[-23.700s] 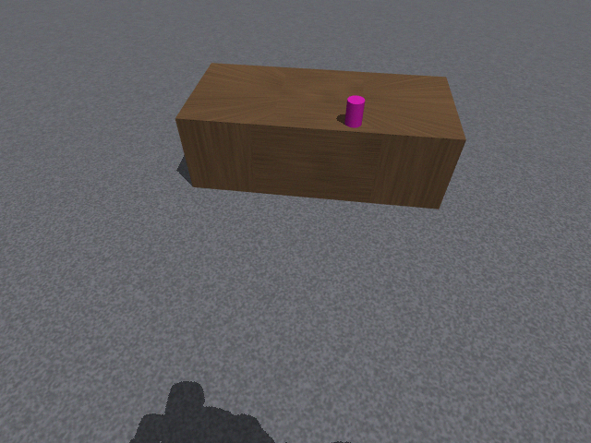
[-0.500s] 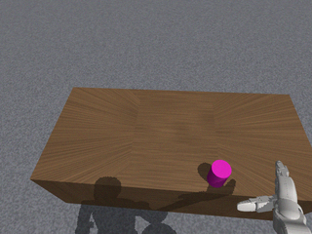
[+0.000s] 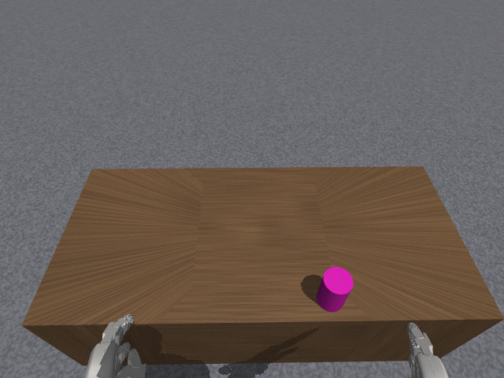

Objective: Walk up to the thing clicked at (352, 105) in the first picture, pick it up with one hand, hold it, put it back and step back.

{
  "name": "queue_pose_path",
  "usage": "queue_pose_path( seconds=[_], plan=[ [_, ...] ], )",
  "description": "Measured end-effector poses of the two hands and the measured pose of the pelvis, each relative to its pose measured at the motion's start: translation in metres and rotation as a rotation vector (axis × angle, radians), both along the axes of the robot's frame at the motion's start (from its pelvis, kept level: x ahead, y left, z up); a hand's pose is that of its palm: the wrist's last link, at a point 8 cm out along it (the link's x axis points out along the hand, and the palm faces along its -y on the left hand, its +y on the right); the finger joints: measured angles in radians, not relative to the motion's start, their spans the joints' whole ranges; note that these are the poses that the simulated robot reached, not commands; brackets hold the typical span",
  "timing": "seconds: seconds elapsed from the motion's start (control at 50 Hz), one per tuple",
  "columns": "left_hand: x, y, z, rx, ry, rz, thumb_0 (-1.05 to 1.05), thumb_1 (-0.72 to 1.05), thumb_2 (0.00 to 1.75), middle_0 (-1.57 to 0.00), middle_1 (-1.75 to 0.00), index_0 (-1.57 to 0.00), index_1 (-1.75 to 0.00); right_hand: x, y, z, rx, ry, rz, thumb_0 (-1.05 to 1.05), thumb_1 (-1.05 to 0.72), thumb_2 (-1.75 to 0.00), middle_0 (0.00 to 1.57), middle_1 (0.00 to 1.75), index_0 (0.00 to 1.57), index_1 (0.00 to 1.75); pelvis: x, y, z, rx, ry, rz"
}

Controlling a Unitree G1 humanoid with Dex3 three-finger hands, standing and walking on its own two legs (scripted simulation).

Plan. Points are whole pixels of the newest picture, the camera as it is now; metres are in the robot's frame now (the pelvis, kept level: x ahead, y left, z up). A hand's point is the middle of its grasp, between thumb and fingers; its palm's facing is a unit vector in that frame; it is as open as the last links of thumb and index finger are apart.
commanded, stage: home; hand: right
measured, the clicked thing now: (333, 289) +0.42 -0.20 -0.29
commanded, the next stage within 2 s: stand in 1.76 s
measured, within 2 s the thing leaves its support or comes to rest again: neither
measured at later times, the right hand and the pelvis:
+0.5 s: hand out of the picture +0.10 -0.25 -0.11, palm faces -0.01 +0.92 -0.39, open 17.5 cm; pelvis +0.00 +0.00 +0.02, yaw +0 degrees
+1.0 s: hand out of the picture +0.04 -0.25 -0.11, palm faces +0.00 +0.93 -0.38, open 17.4 cm; pelvis -0.01 +0.00 +0.04, yaw +0 degrees
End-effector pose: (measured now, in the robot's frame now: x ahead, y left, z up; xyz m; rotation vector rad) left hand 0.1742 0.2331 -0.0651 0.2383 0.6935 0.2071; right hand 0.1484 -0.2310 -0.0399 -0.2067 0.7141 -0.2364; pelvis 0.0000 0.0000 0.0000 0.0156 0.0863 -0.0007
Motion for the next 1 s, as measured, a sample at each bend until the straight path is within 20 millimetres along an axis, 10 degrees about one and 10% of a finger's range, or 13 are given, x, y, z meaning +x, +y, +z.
queue_pose_path(
  seconds=[0.26,0.52,1.0],
  plan=[
    [-0.052,0.013,-0.027,0.030,0.199,-0.060,0.01,0.90,0.90,-0.21,-0.29,-0.21,-0.30,-0.001,-0.006,-0.016,-0.062,0.070,0.142,-0.01,0.54,-0.06,0.06,0.05,0.06,0.05,-0.006,-0.001,0.002,-0.011,-0.038,0.010],
    [-0.096,0.051,-0.023,0.029,0.403,0.008,0.01,0.90,0.90,-0.21,-0.29,-0.21,-0.30,-0.063,-0.060,-0.029,-0.105,0.352,0.038,-0.01,0.54,-0.05,0.06,0.05,0.06,0.05,0.002,-0.001,0.026,-0.024,-0.117,0.001],
    [-0.136,0.057,-0.026,0.007,0.558,0.026,0.00,0.90,0.90,-0.21,-0.29,-0.21,-0.30,-0.120,-0.061,-0.032,-0.071,0.538,-0.038,-0.01,0.54,-0.05,0.06,0.05,0.06,0.05,-0.012,0.002,0.041,-0.027,-0.157,-0.001]
  ],
)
